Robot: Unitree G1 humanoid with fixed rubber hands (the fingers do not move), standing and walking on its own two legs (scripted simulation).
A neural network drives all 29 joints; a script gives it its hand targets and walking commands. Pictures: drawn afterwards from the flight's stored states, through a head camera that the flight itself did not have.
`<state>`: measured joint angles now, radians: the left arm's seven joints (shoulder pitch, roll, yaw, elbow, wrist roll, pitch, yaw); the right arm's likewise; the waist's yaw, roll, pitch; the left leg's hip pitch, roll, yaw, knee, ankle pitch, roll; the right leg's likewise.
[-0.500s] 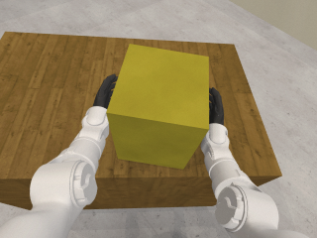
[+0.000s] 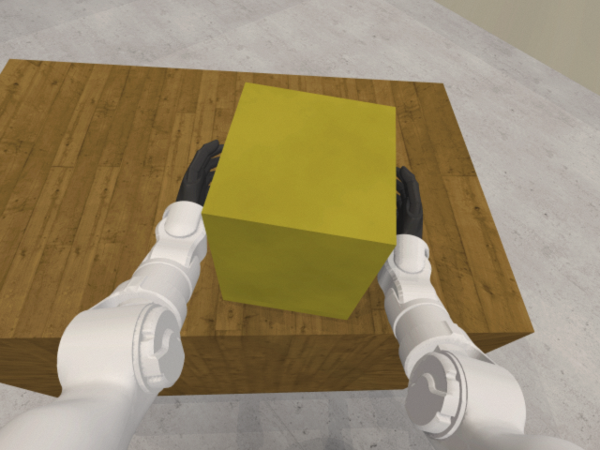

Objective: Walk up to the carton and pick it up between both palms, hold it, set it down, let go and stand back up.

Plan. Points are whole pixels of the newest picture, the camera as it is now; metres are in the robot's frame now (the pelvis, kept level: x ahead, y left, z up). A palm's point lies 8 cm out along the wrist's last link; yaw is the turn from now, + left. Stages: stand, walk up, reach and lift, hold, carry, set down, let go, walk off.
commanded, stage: reach and lift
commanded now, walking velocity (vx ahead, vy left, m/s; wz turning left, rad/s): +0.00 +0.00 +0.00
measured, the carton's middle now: (301, 212) +0.44 -0.04 +0.01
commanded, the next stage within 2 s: none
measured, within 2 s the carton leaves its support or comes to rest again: leaves its support in 0.82 s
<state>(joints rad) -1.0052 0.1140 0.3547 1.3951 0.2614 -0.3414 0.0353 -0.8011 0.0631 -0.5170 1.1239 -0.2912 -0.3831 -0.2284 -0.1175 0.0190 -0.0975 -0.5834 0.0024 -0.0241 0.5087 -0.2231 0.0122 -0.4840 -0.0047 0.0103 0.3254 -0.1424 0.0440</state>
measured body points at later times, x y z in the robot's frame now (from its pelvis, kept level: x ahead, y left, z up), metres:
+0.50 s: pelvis +0.00 +0.00 +0.00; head +0.08 +0.02 +0.44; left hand +0.46 +0.09 +0.04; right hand +0.39 -0.19 +0.04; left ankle -0.01 +0.09 -0.74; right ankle -0.01 -0.16 -0.74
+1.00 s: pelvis -0.01 +0.00 +0.00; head +0.03 +0.02 +0.45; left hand +0.43 +0.10 +0.05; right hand +0.38 -0.19 +0.06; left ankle -0.01 +0.09 -0.74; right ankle -0.01 -0.16 -0.74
